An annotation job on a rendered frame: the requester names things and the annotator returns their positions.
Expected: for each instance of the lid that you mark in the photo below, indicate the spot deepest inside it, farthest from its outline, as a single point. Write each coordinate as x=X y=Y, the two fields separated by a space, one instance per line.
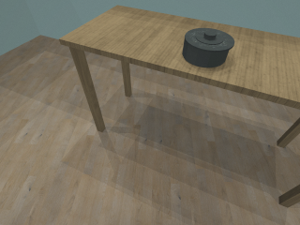
x=221 y=43

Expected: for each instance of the pot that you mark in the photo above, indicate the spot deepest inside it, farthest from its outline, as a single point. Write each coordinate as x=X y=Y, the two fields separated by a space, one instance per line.
x=203 y=59

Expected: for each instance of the table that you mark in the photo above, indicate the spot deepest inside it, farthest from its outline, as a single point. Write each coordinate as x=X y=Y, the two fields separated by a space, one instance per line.
x=260 y=64

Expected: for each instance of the knob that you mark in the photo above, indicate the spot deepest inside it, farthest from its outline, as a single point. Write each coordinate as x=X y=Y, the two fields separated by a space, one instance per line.
x=210 y=34

